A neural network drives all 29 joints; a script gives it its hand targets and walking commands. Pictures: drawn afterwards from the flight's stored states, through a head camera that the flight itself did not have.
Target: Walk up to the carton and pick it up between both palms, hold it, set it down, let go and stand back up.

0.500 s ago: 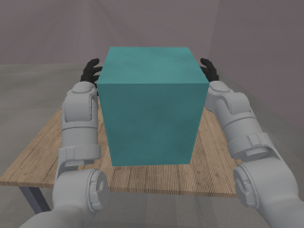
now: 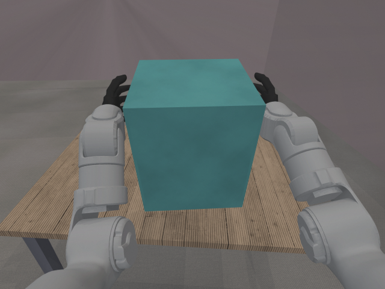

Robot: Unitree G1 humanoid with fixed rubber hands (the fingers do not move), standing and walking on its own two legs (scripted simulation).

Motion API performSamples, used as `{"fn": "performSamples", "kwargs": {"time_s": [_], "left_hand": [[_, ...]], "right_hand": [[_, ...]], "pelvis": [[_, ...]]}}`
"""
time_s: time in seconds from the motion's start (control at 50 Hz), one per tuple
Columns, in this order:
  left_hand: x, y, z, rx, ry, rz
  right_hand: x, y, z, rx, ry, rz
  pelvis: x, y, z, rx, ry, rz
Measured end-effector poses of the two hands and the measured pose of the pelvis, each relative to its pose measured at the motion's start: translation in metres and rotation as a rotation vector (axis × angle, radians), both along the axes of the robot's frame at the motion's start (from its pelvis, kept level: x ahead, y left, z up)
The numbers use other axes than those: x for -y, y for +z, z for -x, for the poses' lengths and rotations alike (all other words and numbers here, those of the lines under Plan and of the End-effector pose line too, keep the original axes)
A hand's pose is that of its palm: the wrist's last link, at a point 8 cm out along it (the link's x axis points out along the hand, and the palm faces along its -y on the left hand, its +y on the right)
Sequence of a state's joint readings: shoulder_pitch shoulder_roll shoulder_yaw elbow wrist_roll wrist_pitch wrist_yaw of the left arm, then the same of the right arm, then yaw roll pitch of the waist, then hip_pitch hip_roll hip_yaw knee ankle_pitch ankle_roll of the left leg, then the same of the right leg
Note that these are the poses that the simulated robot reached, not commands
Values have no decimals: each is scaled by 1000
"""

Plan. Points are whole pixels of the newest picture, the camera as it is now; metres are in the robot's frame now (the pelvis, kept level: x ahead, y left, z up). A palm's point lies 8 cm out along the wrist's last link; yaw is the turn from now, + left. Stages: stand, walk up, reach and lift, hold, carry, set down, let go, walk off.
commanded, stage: hold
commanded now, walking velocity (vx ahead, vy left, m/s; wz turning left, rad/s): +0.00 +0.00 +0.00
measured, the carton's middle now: (191, 134) +0.37 +0.02 +0.22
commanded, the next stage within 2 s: set down in 0.30 s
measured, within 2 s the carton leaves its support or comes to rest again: neither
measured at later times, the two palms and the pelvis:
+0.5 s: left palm (121, 100) +0.37 +0.15 +0.30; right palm (278, 102) +0.36 -0.15 +0.30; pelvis +0.00 +0.00 +0.00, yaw -1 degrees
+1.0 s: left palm (119, 125) +0.39 +0.17 +0.23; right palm (257, 134) +0.39 -0.13 +0.21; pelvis +0.00 +0.00 +0.00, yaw +2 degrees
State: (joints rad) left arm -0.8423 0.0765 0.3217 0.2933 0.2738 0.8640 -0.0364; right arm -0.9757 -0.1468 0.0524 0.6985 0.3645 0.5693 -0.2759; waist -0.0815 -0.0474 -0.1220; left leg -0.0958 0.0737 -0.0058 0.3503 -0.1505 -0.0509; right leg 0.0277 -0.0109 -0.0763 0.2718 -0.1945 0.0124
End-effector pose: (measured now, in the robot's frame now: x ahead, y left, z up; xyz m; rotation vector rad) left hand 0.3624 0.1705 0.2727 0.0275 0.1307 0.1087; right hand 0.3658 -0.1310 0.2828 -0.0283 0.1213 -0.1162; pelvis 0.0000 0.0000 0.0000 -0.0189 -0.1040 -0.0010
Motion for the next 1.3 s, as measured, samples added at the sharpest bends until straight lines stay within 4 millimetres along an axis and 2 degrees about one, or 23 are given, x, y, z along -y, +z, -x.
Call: {"fn": "performSamples", "kwargs": {"time_s": [0.32,0.46,0.6,0.66,0.72,0.86,0.94,1.06,1.18,1.3], "left_hand": [[4,2,0,-1,0,-10],[14,18,-4,43,-25,14],[18,31,-15,94,-45,16],[14,29,-19,101,-45,-7],[8,21,-22,110,-36,-24],[-5,-18,-24,95,-16,-34],[-4,-37,-25,89,-12,-34],[6,-45,-29,84,-14,-30],[17,-42,-35,84,-39,-39],[19,-41,-38,74,-47,-35]], "right_hand": [[4,-2,1,-3,-3,-23],[14,13,5,41,-36,-52],[18,27,0,102,-48,-51],[14,18,-6,115,-41,-39],[8,2,-12,127,-30,-23],[-5,-47,-19,118,-10,-10],[-5,-65,-21,118,-11,-23],[5,-72,-22,117,-23,-14],[17,-69,-21,127,-45,-6],[18,-69,-22,129,-54,-16]], "pelvis": [[0,0,2,1,-1,-2],[0,1,2,2,-12,-5],[0,2,0,19,-27,-10],[0,2,-2,36,-21,-13],[0,2,-3,46,-10,-14],[4,1,-4,70,23,-14],[4,1,-4,59,30,-11],[4,1,-5,51,22,-7],[2,1,-6,55,13,-8],[0,1,-6,53,2,-12]]}}
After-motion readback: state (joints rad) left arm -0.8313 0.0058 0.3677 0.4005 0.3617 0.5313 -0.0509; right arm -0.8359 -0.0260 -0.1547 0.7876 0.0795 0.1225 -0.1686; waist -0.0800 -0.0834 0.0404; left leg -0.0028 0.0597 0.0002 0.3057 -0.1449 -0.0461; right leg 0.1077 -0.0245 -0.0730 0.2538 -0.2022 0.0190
